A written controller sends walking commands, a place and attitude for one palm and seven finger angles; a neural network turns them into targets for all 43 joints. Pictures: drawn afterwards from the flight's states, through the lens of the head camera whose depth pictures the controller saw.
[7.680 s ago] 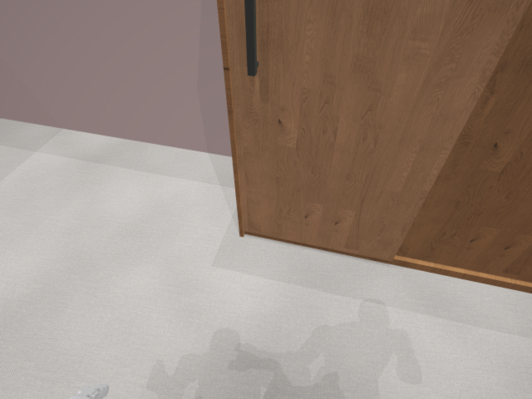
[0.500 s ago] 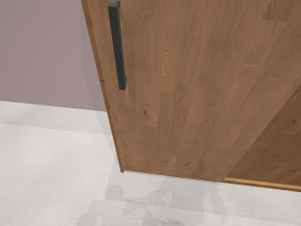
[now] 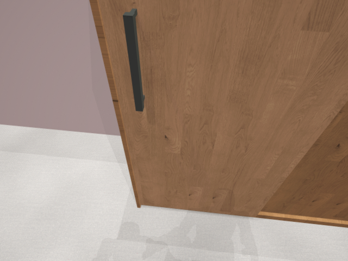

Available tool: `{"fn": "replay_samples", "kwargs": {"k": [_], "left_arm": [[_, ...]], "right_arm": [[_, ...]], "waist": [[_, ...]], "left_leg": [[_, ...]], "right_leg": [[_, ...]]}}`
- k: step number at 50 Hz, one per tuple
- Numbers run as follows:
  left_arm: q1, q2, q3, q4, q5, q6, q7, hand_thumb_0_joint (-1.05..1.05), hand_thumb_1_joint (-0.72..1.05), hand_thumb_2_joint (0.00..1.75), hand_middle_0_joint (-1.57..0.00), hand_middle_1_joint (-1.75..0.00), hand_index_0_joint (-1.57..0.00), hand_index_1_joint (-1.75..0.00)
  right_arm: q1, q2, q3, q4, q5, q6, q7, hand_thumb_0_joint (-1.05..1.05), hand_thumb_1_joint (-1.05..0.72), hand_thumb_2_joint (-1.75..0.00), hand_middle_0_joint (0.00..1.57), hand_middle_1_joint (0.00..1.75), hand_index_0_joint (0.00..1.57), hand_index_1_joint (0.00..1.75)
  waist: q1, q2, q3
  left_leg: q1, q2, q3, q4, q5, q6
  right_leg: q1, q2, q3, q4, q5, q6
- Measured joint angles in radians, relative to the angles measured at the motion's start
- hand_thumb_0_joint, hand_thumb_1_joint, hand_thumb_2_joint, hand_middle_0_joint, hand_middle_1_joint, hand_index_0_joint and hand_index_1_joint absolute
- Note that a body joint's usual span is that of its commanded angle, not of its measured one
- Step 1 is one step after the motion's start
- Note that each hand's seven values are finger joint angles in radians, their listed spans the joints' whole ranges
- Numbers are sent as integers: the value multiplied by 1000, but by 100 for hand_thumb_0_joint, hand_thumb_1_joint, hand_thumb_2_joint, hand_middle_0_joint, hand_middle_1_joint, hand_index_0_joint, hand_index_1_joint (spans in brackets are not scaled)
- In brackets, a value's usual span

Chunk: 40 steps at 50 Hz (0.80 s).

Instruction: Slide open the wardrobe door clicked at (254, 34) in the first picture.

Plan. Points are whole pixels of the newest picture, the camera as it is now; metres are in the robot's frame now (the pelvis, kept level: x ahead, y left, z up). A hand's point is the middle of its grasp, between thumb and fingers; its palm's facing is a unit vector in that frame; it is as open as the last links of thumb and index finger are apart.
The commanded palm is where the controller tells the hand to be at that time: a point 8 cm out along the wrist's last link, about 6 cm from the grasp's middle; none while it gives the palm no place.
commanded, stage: shuffle to correct the standing spot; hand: left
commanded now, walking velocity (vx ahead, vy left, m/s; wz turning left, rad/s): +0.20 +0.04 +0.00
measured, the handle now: (137, 65) +0.53 +0.15 +0.19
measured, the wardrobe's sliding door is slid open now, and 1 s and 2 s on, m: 0.00 0.00 0.00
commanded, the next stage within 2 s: come to a stop and stand still in 0.10 s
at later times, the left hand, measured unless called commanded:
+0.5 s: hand out of the picture +0.08 +0.20 -0.19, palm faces +0.06 -0.98 -0.19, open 7.4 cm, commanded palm none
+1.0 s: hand out of the picture +0.08 +0.22 -0.18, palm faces +0.06 -0.98 -0.21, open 7.3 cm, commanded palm none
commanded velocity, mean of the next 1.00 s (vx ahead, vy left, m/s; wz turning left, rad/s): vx -0.02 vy -0.01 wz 0.00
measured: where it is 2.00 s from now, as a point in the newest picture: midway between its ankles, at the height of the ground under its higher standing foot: outside the picture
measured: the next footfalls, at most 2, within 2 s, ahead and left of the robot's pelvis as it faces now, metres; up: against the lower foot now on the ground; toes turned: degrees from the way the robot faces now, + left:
left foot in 0.62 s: +0.07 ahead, +0.14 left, +0.00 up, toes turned +8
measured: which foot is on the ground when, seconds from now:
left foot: down 0.00-0.48, up 0.50-0.60, down 0.62-1.00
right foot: down 0.00-1.00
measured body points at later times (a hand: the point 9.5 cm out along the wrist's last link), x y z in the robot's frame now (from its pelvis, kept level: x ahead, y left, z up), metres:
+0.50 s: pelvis +0.08 +0.03 -0.01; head +0.10 +0.04 +0.44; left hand +0.08 +0.25 -0.18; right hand -0.02 -0.17 -0.16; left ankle -0.04 +0.11 -0.72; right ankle +0.10 -0.08 -0.75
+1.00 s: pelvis +0.07 +0.05 +0.00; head +0.08 +0.05 +0.45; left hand +0.08 +0.28 -0.16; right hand +0.09 -0.18 -0.16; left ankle +0.03 +0.13 -0.74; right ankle +0.06 -0.09 -0.74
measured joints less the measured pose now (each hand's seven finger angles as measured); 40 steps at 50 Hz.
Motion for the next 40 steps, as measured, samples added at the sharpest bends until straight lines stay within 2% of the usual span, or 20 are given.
{"fn": "replay_samples", "kwargs": {"k": [6, 12, 15, 18, 20, 21, 23, 24, 26, 28, 31, 34, 37, 40], "left_arm": [[76, -63, 4, 9, 1, 0, -8, 1, 91, 90, -20, -30, -20, -30], [135, -115, 24, 12, -1, -14, -2, 1, 91, 90, -20, -30, -20, -30], [158, -124, 28, 25, -2, 6, 12, 1, 91, 90, -20, -30, -20, -30], [140, -128, 24, 37, -4, 37, 26, 1, 91, 90, -20, -30, -20, -30], [108, -125, 28, 24, -6, 40, 25, 1, 91, 90, -20, -30, -20, -30], [93, -122, 32, 11, -7, 35, 23, 1, 91, 90, -20, -30, -20, -30], [77, -106, 37, -21, -8, 10, 21, 1, 91, 90, -20, -30, -20, -30], [69, -104, 38, -29, -9, -2, 23, 1, 91, 90, -20, -30, -20, -30], [47, -109, 36, -36, -7, -11, 27, 1, 91, 90, -20, -30, -20, -30], [21, -115, 37, -50, -1, -12, 33, 1, 91, 90, -20, -30, -20, -30], [-9, -109, 43, -67, -3, -4, 37, 0, 92, 90, -20, -30, -20, -30], [-15, -97, 53, -68, -11, 23, 35, 0, 93, 90, -20, -30, -20, -30], [-18, -97, 51, -65, -5, 35, 33, 0, 93, 90, -20, -30, -20, -30], [-13, -101, 45, -67, -3, 17, 32, 0, 93, 90, -20, -30, -20, -30]], "right_arm": [[90, 67, 7, 17, 2, -4, -3, 0, -91, -90, 20, 30, 20, 30], [167, 117, -2, 33, 7, -10, -15, 0, -91, -90, 20, 30, 20, 30], [186, 142, -6, 39, 7, -27, -29, 0, -91, -90, 20, 30, 20, 30], [205, 169, -3, 40, 4, -36, -55, 0, -91, -90, 20, 30, 20, 30], [220, 187, 0, 41, 6, -28, -61, 0, -91, -90, 20, 30, 20, 30], [227, 194, 0, 43, 10, -22, -61, 0, -91, -90, 20, 30, 20, 30], [250, 208, -4, 44, 22, -10, -57, 0, -91, -90, 20, 30, 20, 30], [257, 208, -10, 48, 28, -3, -55, 0, -91, -90, 20, 30, 20, 30], [253, 197, -27, 54, 30, 12, -55, 0, -91, -90, 20, 30, 20, 30], [223, 186, -41, 49, 27, 23, -56, 0, -91, -90, 20, 30, 20, 30], [172, 180, -50, 21, 22, 13, -51, 0, -91, -90, 20, 30, 20, 30], [139, 186, -51, 0, 8, -5, -50, 0, -91, -90, 20, 30, 20, 30], [113, 189, -45, -18, 2, -17, -52, 0, -91, -90, 20, 30, 19, 30], [96, 174, -43, -12, -3, -13, -59, 2, -94, -90, 20, 30, 20, 30]], "waist": [[-4, 0, -5], [-9, 3, 17], [-6, -24, 30], [-29, -31, 55], [-40, -30, 83], [-40, -30, 95], [-39, -49, 102], [-41, -45, 98], [-49, -15, 83], [-49, 7, 84], [-50, 0, 93], [-34, -39, 76], [-28, -42, 56], [-20, -35, 48]], "left_leg": [[-10, 9, 6, 84, -79, 6], [-46, 14, -8, 209, -177, 22], [-10, -6, 16, 196, -193, 35], [40, -18, 25, 140, -163, 34], [60, -25, 19, 120, -128, 34], [61, -28, 17, 128, -110, 32], [27, -47, 21, 207, -82, 18], [-4, -44, 24, 272, -85, 8], [-72, -26, 5, 366, -166, 4], [-128, -6, 0, 380, -208, 1], [-157, 20, 13, 255, -100, 0], [-145, 2, 55, 231, -89, 32], [-127, -9, 66, 180, -70, 45], [-116, -24, 60, 153, -53, 45]], "right_leg": [[-13, 5, 7, 82, -74, 4], [-23, -2, -12, 165, -152, 19], [-54, -22, 1, 274, -206, 7], [-109, -6, 16, 405, -333, -9], [-115, 4, -4, 358, -300, -20], [-106, 9, -15, 292, -232, -23], [-79, 1, -13, 176, 28, -44], [-69, -4, -20, 170, 21, -47], [-54, 0, -47, 160, -69, -40], [-58, 6, -62, 155, -95, -31], [-89, 3, -61, 191, -100, -19], [-112, -11, -18, 225, -127, -10], [-110, -5, 21, 274, -190, -14], [-48, -11, 31, 182, -90, -9]]}}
